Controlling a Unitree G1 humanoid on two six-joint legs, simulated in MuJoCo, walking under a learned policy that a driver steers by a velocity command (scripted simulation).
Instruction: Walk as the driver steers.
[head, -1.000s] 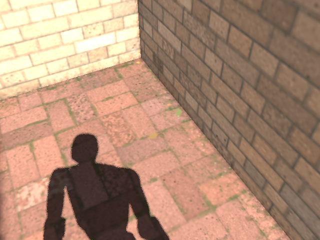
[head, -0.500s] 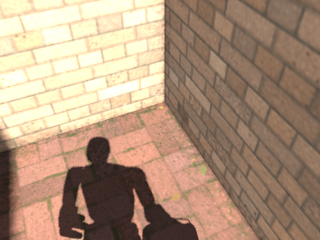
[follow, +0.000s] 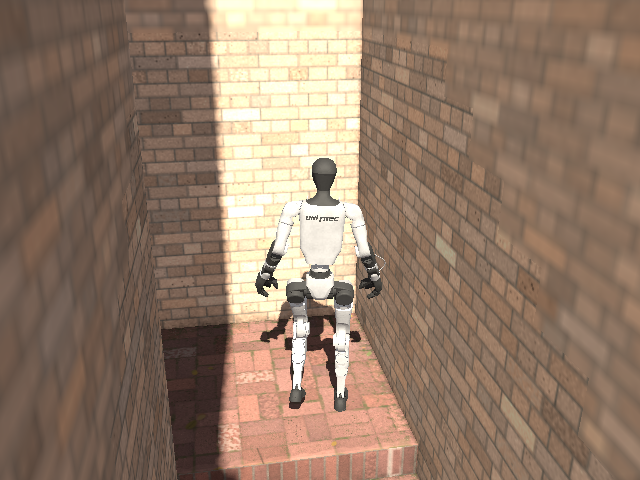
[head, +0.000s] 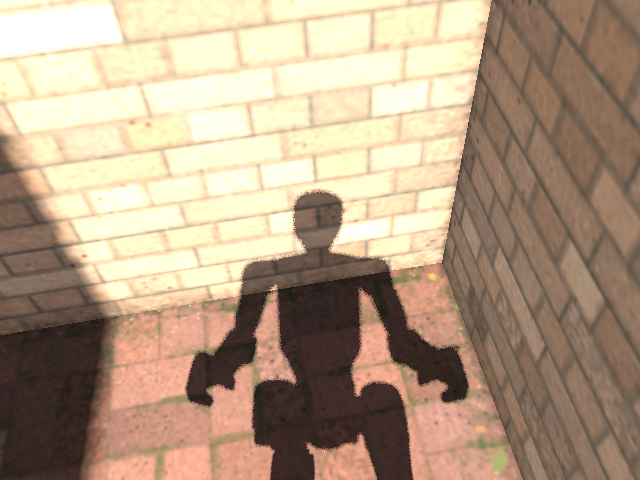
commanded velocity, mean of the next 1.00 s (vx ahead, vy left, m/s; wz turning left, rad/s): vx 0.20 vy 0.00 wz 0.24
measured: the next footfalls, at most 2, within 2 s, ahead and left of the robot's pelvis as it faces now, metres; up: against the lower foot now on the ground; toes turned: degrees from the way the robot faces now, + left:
left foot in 0.34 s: +0.38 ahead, +0.20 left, +0.00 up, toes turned +11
right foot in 0.76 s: +0.43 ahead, +0.04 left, +0.00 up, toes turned +14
